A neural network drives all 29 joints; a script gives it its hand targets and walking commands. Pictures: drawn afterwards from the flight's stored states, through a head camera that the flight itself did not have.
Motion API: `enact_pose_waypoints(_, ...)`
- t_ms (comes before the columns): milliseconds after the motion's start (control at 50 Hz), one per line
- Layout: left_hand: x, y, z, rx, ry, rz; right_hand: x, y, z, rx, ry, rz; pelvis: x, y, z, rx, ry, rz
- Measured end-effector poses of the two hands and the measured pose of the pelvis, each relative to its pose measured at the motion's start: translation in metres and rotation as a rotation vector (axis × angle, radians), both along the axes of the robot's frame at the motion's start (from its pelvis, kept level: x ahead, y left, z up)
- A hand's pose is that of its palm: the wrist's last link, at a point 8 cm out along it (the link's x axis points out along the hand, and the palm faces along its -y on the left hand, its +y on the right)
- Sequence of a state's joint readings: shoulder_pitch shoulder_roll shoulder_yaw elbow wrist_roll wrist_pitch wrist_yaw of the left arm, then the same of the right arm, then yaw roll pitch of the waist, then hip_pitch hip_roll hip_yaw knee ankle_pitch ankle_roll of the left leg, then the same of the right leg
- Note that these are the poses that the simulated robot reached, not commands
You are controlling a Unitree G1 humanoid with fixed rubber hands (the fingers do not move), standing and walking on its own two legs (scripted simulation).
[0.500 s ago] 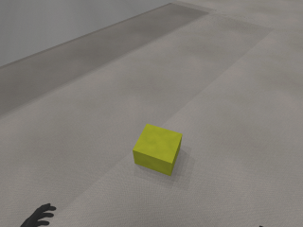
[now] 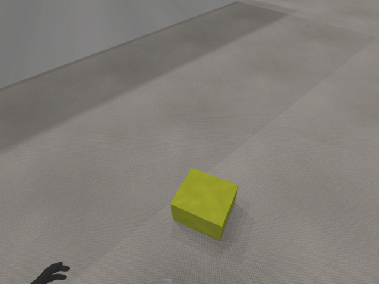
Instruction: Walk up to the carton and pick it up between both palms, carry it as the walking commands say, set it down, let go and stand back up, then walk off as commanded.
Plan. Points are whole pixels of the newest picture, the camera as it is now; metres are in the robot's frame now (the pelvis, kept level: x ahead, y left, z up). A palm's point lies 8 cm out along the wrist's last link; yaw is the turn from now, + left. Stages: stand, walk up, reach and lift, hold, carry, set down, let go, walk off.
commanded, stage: walk up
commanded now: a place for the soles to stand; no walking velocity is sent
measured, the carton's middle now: (204, 202) +0.66 -0.03 -0.65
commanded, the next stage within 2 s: none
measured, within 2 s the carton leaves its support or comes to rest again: neither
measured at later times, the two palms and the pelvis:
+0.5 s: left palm (58, 264) +0.19 +0.30 -0.06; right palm (351, 271) +0.20 -0.32 -0.09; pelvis +0.10 -0.02 -0.01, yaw +1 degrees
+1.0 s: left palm (67, 255) +0.22 +0.30 -0.07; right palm (347, 255) +0.23 -0.33 -0.09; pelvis +0.13 -0.02 -0.01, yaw +2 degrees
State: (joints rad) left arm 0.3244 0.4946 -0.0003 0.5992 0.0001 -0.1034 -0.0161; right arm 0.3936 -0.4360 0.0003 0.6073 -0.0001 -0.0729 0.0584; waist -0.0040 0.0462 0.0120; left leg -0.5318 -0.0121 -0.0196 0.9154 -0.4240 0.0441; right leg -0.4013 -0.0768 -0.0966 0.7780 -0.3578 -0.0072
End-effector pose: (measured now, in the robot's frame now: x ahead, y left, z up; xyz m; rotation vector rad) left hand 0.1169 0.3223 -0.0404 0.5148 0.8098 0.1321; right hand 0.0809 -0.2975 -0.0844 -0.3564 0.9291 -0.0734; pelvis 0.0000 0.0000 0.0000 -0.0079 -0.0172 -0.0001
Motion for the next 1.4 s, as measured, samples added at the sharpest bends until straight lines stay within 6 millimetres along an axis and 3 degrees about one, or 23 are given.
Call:
enact_pose_waypoints(120, 0.029, 0.002, -0.016, -0.026, -0.004, 0.001, 0.022, -0.002, 0.002, -0.04, -0.029, -0.017, 0.027, 0.005, -0.009, 0.014, -0.031, -0.001)
enact_pose_waypoints(220, 0.051, -0.014, -0.019, -0.046, 0.0, -0.004, 0.042, -0.022, 0.014, -0.077, -0.028, -0.022, 0.049, -0.01, -0.005, 0.028, -0.029, -0.002)
enact_pose_waypoints(320, 0.064, -0.031, -0.023, -0.031, 0.011, 0.012, 0.064, -0.04, 0.001, -0.068, 0.011, -0.016, 0.07, -0.028, -0.01, 0.039, -0.013, 0.01)
enact_pose_waypoints(480, 0.071, -0.021, -0.013, 0.004, 0.055, 0.056, 0.111, -0.029, -0.006, -0.036, -0.001, 0.02, 0.098, -0.024, -0.007, 0.024, 0.011, 0.026)
enact_pose_waypoints(580, 0.083, -0.016, -0.026, -0.012, 0.047, 0.068, 0.125, -0.024, -0.008, -0.063, -0.028, 0.01, 0.111, -0.017, -0.016, 0.016, -0.008, 0.025)
enact_pose_waypoints(700, 0.088, -0.027, -0.033, -0.031, 0.056, 0.075, 0.132, -0.035, -0.002, -0.087, -0.014, 0.005, 0.117, -0.025, -0.014, 0.025, -0.001, 0.027)
enact_pose_waypoints(900, 0.099, -0.022, -0.033, -0.027, 0.072, 0.074, 0.143, -0.031, -0.003, -0.084, -0.007, 0.008, 0.128, -0.021, -0.014, 0.02, 0.015, 0.026)
enact_pose_waypoints(1400, 0.095, -0.017, -0.03, 0.006, 0.07, 0.086, 0.145, -0.03, -0.006, -0.065, 0.012, 0.005, 0.129, -0.019, -0.015, 0.009, 0.01, 0.017)
